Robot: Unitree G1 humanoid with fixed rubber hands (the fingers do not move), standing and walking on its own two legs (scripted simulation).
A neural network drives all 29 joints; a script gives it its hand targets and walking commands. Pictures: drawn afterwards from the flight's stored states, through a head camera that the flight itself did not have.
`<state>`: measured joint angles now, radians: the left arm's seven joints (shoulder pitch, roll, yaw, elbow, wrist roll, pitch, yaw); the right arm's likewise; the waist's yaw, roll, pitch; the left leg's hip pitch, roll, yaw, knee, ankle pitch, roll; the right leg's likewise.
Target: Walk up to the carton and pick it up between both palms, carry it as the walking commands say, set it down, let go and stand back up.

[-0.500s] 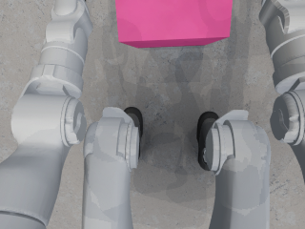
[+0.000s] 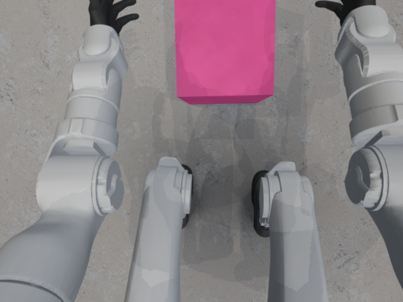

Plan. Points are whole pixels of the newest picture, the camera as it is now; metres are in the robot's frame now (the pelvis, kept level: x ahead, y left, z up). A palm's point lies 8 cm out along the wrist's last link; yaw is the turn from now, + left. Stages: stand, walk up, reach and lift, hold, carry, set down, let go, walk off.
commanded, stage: set down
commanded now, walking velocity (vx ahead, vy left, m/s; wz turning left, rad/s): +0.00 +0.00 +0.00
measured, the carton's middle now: (223, 42) +0.58 +0.01 -0.35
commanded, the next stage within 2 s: let go in 0.78 s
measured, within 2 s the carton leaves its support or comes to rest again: neither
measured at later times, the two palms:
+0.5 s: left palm out of the picture +0.53 +0.20 +0.04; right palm out of the picture +0.55 -0.18 +0.04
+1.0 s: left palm out of the picture +0.50 +0.20 +0.10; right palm out of the picture +0.52 -0.19 +0.10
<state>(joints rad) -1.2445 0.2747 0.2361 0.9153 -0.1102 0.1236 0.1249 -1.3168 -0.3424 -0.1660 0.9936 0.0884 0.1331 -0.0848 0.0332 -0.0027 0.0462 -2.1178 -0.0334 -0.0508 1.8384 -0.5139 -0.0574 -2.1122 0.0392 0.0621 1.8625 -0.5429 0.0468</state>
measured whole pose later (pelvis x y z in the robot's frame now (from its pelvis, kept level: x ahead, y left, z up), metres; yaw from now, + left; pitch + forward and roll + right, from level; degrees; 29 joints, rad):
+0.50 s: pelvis +0.02 +0.00 +0.13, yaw +0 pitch +47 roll +1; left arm -1.06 0.22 0.33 0.79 -0.01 0.16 0.05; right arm -1.14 -0.26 -0.27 0.86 -0.01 0.17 -0.03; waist 0.03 -0.02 -0.08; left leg -1.75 -0.02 -0.06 1.32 -0.39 -0.05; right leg -1.74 0.04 0.06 1.34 -0.42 0.03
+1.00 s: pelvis +0.05 +0.00 +0.22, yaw -1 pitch +44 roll +0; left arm -0.83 0.14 0.35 0.66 0.15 0.12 -0.01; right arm -0.90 -0.17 -0.33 0.73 -0.17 0.14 -0.01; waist 0.02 -0.01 -0.07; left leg -1.42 -0.01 -0.06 0.93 -0.27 -0.04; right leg -1.42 0.03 0.07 0.94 -0.29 0.03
